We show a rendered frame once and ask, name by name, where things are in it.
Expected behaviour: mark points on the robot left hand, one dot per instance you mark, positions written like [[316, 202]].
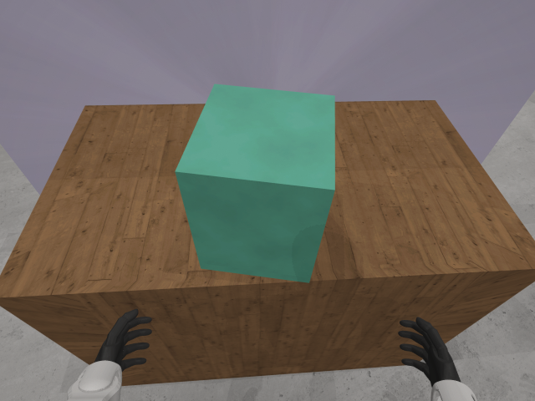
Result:
[[114, 348]]

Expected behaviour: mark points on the robot right hand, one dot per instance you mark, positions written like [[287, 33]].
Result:
[[439, 364]]

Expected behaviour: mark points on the robot right forearm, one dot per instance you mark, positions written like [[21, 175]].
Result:
[[451, 390]]

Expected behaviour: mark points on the carton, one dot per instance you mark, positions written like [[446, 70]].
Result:
[[257, 179]]

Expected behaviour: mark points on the robot left forearm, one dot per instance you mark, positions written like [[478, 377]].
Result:
[[100, 381]]

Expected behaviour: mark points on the pedestal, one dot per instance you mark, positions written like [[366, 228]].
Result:
[[416, 228]]

